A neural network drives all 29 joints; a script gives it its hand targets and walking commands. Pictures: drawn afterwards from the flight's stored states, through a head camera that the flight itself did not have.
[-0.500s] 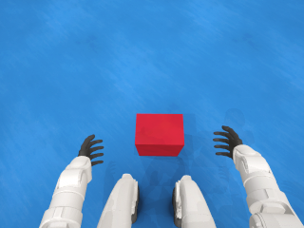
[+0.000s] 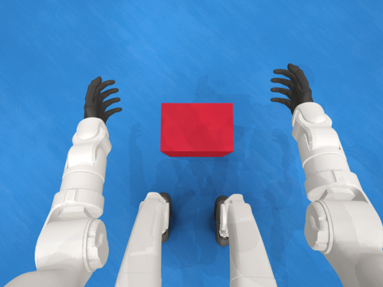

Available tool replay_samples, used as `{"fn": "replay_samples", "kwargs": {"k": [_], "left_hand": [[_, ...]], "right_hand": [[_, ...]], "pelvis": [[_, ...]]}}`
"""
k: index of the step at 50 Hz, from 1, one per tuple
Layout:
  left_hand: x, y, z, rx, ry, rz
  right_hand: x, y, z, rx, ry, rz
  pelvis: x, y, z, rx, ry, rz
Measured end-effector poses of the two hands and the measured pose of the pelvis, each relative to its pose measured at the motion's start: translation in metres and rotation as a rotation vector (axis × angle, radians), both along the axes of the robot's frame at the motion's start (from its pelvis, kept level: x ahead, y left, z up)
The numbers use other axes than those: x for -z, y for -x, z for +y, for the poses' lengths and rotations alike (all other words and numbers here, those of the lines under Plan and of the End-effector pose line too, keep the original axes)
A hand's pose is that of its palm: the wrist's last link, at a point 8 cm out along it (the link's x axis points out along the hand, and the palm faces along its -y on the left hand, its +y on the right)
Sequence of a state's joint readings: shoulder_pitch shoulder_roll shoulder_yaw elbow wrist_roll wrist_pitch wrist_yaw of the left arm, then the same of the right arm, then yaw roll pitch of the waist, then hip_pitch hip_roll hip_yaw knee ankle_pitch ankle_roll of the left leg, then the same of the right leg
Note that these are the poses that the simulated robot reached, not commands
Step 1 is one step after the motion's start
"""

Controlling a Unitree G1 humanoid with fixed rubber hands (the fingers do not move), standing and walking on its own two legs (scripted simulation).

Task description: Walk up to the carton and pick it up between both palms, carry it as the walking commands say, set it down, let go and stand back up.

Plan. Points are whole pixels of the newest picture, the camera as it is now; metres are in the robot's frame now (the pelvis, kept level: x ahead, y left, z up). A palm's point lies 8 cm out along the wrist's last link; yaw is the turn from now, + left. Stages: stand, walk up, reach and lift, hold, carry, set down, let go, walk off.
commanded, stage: reach and lift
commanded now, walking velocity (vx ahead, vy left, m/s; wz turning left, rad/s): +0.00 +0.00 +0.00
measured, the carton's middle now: (196, 134) +0.45 +0.00 -0.51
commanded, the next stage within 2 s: none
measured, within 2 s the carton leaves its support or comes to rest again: neither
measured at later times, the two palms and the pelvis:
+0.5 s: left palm (108, 119) +0.43 +0.22 -0.17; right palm (285, 108) +0.46 -0.20 -0.17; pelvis -0.01 +0.02 -0.05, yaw +1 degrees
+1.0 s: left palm (128, 129) +0.44 +0.21 -0.34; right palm (263, 118) +0.48 -0.20 -0.33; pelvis -0.04 +0.00 -0.19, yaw +1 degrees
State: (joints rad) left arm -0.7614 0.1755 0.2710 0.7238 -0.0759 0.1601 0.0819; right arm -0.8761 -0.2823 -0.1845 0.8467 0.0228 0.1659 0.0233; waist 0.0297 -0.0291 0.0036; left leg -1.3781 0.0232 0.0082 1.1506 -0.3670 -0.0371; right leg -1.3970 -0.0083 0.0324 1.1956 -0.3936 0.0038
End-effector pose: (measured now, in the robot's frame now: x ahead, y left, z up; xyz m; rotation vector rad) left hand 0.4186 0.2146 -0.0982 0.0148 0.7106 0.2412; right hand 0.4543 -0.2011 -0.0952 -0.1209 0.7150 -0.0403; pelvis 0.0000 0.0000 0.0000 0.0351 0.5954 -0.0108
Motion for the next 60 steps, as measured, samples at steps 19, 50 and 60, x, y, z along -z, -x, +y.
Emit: {"fn": "replay_samples", "kwargs": {"k": [19,50,60], "left_hand": [[0.035,-0.015,0.015,0.020,0.026,-0.058],[0.238,-0.018,0.000,-0.006,0.015,-0.028],[0.289,-0.026,-0.008,0.016,0.015,-0.032]], "right_hand": [[0.033,-0.023,0.010,0.020,-0.029,-0.053],[0.234,-0.023,0.003,0.039,-0.002,-0.040],[0.294,-0.022,0.011,0.028,-0.025,-0.045]], "pelvis": [[0.017,-0.012,0.012,-0.024,0.014,0.218],[0.192,0.042,0.004,-0.017,0.004,0.182],[0.236,0.041,0.004,-0.010,-0.009,0.151]]}}
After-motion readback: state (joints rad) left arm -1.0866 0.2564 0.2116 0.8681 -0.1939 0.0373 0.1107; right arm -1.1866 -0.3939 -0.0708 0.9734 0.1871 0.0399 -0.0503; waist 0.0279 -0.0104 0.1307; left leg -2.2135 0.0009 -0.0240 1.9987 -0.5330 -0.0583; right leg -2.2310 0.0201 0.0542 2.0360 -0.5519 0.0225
